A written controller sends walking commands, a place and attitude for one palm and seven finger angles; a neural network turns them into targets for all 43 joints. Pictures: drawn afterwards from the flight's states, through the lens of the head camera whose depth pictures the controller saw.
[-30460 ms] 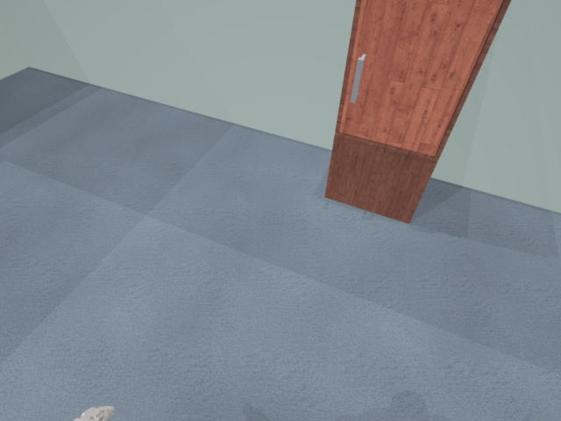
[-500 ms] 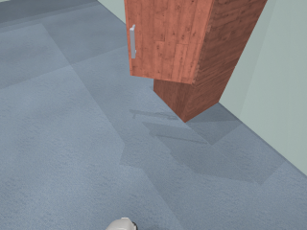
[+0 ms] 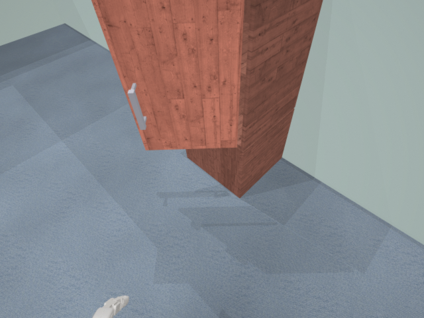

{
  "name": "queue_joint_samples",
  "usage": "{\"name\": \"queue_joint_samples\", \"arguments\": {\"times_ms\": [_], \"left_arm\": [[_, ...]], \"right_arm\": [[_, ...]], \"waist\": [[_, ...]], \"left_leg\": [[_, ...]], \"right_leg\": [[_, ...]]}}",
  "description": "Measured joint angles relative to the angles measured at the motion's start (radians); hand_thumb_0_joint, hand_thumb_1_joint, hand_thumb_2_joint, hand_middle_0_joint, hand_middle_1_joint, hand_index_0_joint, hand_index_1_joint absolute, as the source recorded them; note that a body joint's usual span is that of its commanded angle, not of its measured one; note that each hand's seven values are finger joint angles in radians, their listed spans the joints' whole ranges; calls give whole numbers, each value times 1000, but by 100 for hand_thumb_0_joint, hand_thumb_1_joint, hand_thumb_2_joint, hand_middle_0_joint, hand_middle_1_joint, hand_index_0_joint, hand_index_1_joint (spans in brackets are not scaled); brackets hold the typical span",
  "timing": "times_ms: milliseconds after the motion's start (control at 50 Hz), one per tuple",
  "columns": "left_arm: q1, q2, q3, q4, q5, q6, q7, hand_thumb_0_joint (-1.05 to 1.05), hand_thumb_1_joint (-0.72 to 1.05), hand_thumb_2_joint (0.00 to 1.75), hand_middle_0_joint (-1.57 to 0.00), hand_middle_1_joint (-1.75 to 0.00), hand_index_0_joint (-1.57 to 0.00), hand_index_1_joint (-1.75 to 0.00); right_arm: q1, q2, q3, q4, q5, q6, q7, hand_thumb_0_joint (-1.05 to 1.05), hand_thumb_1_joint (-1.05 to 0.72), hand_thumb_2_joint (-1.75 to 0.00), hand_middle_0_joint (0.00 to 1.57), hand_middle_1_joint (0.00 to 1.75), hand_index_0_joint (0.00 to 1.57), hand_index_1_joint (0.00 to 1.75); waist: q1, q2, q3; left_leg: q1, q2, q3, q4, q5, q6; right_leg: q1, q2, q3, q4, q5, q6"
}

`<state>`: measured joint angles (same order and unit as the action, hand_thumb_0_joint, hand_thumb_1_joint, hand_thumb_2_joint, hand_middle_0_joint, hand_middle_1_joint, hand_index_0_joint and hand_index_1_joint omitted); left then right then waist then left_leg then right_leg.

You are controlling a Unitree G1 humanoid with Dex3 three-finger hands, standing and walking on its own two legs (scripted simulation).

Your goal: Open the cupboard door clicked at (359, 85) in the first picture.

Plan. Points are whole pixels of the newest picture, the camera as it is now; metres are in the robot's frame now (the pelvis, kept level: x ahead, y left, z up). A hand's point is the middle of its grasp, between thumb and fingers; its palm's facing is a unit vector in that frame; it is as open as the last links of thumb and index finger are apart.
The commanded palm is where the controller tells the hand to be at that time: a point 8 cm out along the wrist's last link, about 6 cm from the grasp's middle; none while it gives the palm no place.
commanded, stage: take the last steps up to it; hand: left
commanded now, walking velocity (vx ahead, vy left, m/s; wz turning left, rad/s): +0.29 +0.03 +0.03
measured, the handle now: (138, 107) +0.77 +0.28 -0.08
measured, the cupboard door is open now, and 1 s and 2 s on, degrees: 45 45 45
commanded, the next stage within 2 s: come to a stop and stand still in 0.32 s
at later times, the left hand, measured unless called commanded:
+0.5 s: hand out of the picture +0.12 +0.22 -0.18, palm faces +0.07 -0.99 -0.15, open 7.3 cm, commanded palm none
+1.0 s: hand (134, 264) +0.27 +0.21 -0.16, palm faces +0.01 -0.98 -0.21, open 7.4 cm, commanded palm none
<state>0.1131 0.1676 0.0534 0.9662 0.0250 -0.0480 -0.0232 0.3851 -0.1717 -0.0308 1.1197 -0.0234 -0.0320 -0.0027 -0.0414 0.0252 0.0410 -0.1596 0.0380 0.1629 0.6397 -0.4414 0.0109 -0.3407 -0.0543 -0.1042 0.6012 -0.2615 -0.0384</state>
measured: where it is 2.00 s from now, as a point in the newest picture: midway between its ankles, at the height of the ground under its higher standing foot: outside the picture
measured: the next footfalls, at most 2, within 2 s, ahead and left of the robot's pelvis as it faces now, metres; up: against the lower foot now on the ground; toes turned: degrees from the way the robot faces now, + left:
left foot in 0.38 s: +0.26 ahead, +0.14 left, +0.00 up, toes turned +7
right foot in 0.74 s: +0.23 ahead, -0.09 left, +0.00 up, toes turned -5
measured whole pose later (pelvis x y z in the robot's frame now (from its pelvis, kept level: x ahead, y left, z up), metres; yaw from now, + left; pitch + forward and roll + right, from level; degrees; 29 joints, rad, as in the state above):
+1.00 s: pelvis +0.19 +0.03 +0.01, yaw -1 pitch +1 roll +1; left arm 0.16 0.18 0.03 1.02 0.01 0.01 0.03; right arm 0.23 -0.19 -0.04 1.06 0.00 0.04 -0.03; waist -0.02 -0.01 0.05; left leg -0.24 0.00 0.05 0.58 -0.36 -0.03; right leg -0.26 -0.03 -0.07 0.53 -0.28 -0.01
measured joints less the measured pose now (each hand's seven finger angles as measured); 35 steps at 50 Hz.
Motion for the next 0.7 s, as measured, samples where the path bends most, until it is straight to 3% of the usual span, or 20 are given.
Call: {"name": "queue_joint_samples", "arguments": {"times_ms": [60, 100, 220, 340, 380, 440, 500, 580, 700], "left_arm": [[36, -18, -9, 12, -8, -20, 12, 0, 91, 90, -19, -30, -20, -30], [73, -25, 4, 26, -19, -27, 29, -1, 93, 90, -20, -30, -20, -30], [174, 10, 5, 98, -11, -27, 31, -2, 95, 90, -20, -30, -20, -30], [266, 1, -6, 171, -8, -6, 23, 0, 93, 90, -20, -30, -20, -30], [298, -8, -9, 182, -11, 6, 22, 0, 92, 90, -20, -30, -20, -30], [277, -4, -12, 188, -11, 33, 25, 0, 92, 90, -20, -30, -20, -30], [227, -3, -13, 170, -10, 42, 28, 1, 91, 90, -19, -30, -20, -30], [151, -12, -18, 117, -16, 53, 35, 1, 91, 90, -19, -30, -20, -30], [93, 21, -2, 64, -6, 79, 39, 1, 93, 90, -19, -30, -20, -30]], "right_arm": [[-24, 0, -3, 8, 4, 15, 5, 1, -91, -90, 20, 30, 20, 30], [-51, -2, -8, -2, 4, 19, 4, 1, -91, -90, 20, 30, 20, 30], [-152, -5, -17, -55, 4, 19, 15, 1, -91, -90, 20, 29, 19, 30], [-234, -9, -13, -94, 3, 0, 23, 1, -91, -90, 20, 29, 19, 30], [-244, -16, -8, -112, -3, -21, 19, 0, -91, -90, 20, 29, 19, 30], [-256, 5, 2, -128, -7, -30, 1, 0, -91, -90, 20, 29, 19, 30], [-236, 24, 19, -126, -5, -25, -16, 0, -91, -90, 20, 30, 20, 30], [-225, 20, 20, -104, 3, -7, -43, -1, -94, -90, 20, 30, 20, 30], [-209, 6, 6, -78, 2, 38, -41, -1, -93, -90, 21, 30, 20, 30]], "waist": [[8, -3, 16], [16, -6, 16], [38, -25, 5], [75, -37, -1], [80, -30, -12], [81, -67, 6], [76, -77, 8], [65, -65, 20], [43, -46, 16]], "left_leg": [[-151, -3, -75, 327, -22, -6], [-232, 10, -97, 394, 31, -19], [-339, 48, -95, 210, 172, -46], [-262, 17, -65, -49, 248, -29], [-220, 11, -64, -105, 308, -1], [-219, -11, -31, -29, 233, 44], [-177, -25, -19, -86, 230, 41], [-138, -33, -23, -157, 254, 50], [-142, -7, -26, -121, 217, 29]], "right_leg": [[67, 9, -13, -49, -17, -5], [120, 17, -19, -117, -1, -4], [241, 24, -29, -248, 6, 7], [308, 8, -25, -202, -89, 52], [272, 3, -17, -75, -166, 56], [111, -11, 45, 310, -265, 24], [-20, -14, 52, 449, -209, 30], [-65, -15, 59, 287, -160, 50], [-10, 7, 53, 88, -86, 45]]}}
